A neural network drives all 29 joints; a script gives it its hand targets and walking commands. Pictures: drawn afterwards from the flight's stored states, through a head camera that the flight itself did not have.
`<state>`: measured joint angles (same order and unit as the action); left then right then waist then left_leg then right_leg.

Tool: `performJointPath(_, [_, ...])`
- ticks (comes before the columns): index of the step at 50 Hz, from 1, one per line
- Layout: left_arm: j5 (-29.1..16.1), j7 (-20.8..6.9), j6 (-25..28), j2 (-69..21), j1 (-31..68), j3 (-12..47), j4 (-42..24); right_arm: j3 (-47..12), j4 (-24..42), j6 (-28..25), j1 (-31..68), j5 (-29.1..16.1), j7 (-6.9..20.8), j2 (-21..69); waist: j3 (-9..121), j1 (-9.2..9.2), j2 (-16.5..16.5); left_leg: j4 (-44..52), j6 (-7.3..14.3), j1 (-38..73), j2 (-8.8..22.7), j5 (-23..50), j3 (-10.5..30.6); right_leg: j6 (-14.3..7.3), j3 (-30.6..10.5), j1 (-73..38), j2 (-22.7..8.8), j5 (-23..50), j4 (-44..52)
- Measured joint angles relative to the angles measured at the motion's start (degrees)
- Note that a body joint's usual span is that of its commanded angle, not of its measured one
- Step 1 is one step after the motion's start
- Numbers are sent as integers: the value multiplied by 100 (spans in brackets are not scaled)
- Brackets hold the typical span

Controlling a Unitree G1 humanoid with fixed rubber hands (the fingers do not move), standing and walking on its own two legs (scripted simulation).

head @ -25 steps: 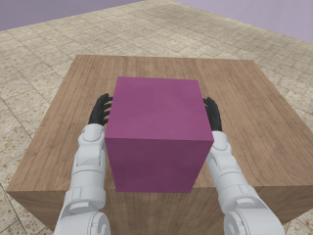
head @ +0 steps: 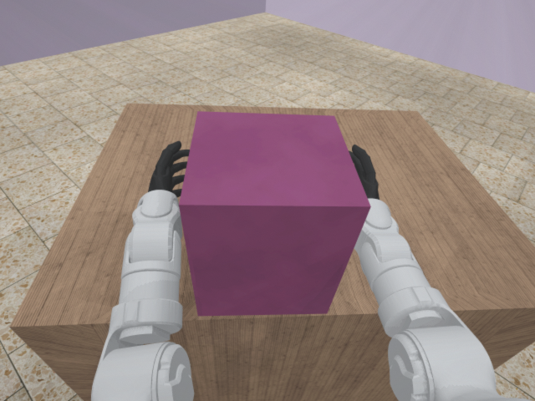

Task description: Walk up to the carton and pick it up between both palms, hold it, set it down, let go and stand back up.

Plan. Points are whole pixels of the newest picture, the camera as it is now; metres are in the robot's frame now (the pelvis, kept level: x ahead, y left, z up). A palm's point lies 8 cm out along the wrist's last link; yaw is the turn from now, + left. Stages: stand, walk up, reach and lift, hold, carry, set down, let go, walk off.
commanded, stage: reach and lift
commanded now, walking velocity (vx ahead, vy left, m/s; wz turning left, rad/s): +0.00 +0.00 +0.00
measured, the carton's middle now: (265, 217) +0.38 +0.01 +0.11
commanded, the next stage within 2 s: none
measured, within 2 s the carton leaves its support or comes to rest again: neither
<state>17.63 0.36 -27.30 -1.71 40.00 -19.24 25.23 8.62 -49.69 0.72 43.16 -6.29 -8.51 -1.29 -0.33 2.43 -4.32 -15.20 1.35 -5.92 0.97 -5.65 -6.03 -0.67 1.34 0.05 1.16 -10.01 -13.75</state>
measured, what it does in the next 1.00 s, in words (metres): stands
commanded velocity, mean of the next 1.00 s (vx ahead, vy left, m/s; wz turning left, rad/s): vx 0.00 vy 0.00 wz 0.00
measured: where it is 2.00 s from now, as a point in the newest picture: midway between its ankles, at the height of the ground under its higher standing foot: outside the picture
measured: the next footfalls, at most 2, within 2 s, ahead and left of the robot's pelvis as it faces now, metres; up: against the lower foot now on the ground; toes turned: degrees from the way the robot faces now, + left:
none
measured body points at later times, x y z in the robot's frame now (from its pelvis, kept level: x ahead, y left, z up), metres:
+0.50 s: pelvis +0.01 +0.00 +0.00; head -0.03 +0.03 +0.45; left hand +0.40 +0.16 +0.19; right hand +0.41 -0.15 +0.20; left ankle +0.04 +0.10 -0.75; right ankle -0.02 -0.11 -0.75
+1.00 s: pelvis -0.01 +0.00 +0.00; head -0.08 +0.03 +0.44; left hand +0.38 +0.17 +0.24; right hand +0.39 -0.14 +0.26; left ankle +0.04 +0.10 -0.75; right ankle -0.02 -0.11 -0.75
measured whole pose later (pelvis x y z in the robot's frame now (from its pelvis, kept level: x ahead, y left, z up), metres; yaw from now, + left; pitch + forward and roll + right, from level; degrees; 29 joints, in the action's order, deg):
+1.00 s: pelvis -0.01 +0.00 +0.00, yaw +1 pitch -7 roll +0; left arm 17.7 -1.0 -47.1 0.5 47.1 -22.3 17.2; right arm 1.9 -47.9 21.4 56.7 -16.1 -11.5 -6.1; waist 3.8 5.5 -3.2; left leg -18.4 1.7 -4.4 0.6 -7.3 -5.3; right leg -0.2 2.0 -1.9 0.7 -11.7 -16.6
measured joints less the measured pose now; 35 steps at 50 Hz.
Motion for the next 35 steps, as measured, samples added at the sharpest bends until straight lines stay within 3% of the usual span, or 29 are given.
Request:
performJointPath(20, [19, -42, -887, -29, -202, 51, -1131, -668, 660, 712, 84, -646, -183, -214, 14, 254, 5, -223, -3, 161, -21, -214, 59, 23, 55, -246, -25, -163, -89])
performJointPath(35, [62, -121, -1657, 61, 209, -172, -1236, -820, 614, 1628, 768, -927, -281, -404, 216, 269, 58, -246, 15, 264, -35, -213, 44, 44, 41, -312, -43, -195, -182])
